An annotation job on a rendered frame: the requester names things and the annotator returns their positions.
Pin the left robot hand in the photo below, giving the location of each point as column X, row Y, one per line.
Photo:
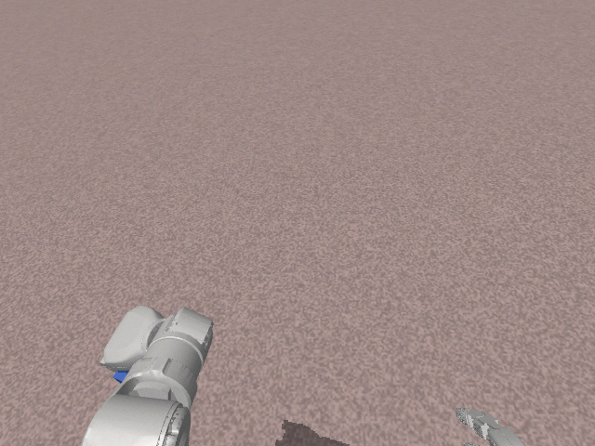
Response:
column 125, row 346

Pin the left robot arm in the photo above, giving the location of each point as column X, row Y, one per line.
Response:
column 151, row 407

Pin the small box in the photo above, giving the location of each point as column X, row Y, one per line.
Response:
column 120, row 375

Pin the right robot hand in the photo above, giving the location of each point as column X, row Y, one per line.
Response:
column 487, row 427

